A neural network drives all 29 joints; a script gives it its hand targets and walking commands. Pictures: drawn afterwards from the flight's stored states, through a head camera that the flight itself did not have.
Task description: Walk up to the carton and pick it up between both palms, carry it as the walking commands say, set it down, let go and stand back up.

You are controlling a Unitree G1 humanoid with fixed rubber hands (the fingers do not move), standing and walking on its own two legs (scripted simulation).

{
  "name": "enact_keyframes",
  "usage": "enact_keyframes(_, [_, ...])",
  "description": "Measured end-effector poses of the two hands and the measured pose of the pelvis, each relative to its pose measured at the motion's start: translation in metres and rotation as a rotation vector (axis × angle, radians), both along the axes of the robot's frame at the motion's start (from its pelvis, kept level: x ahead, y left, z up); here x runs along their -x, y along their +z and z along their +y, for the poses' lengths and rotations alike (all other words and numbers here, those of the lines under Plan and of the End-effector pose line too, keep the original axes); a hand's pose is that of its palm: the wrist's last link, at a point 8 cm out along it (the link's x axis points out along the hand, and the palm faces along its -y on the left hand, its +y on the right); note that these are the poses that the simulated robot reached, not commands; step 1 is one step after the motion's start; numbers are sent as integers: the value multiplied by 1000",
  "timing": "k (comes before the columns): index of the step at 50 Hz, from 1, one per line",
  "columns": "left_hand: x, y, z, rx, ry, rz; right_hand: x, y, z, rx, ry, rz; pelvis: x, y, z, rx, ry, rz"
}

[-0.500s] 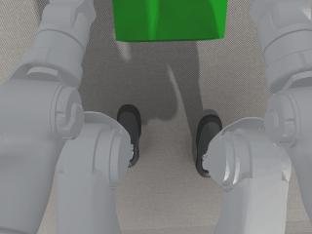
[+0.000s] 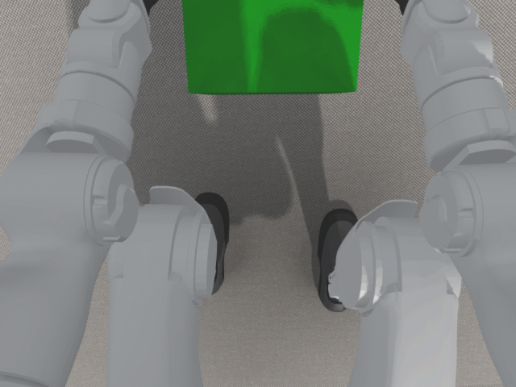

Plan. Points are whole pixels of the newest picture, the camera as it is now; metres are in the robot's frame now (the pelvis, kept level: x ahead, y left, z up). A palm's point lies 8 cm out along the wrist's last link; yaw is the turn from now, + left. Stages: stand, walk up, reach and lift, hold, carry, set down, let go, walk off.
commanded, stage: reach and lift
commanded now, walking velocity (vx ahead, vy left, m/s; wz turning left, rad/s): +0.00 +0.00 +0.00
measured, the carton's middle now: (272, 18) +0.53 +0.03 -0.28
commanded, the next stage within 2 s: none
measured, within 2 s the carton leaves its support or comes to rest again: leaves its support in 0.36 s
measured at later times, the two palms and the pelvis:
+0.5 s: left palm out of the picture +0.52 +0.18 -0.16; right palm out of the picture +0.54 -0.12 -0.17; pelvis -0.01 +0.00 +0.00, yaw +0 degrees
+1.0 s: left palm out of the picture +0.53 +0.18 -0.11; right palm out of the picture +0.55 -0.12 -0.11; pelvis -0.01 +0.00 +0.03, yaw -1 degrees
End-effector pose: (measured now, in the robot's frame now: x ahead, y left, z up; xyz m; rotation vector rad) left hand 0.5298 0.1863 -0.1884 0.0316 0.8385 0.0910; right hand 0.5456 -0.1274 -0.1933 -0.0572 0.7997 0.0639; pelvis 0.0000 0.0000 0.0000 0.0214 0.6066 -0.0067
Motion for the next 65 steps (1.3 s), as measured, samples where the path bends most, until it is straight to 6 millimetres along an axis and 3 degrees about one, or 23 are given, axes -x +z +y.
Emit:
enact_keyframes(18, [6,9,-3,-19,29,-7,7,6,3,26,-27,0,4,3,2,3,-2,-6])
enact_keyframes(39, [5,58,-11,-4,78,-96,-2,65,-1,49,-79,-72,16,15,3,5,-10,23])
enact_keyframes(54, [5,84,-10,-17,108,-113,-3,86,4,57,-103,-80,8,32,2,5,-7,119])
enact_keyframes(65, [11,130,-14,-76,191,-139,7,128,13,86,-172,-103,6,51,4,6,-10,183])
